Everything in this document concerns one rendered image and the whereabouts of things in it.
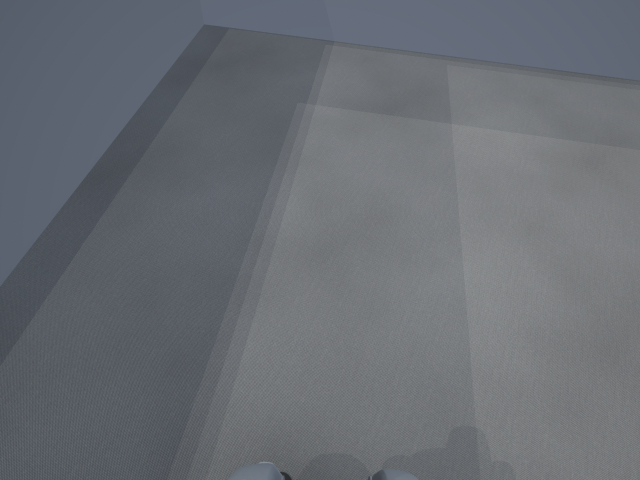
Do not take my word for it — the left robot shin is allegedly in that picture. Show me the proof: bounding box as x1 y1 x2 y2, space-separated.
258 462 282 475

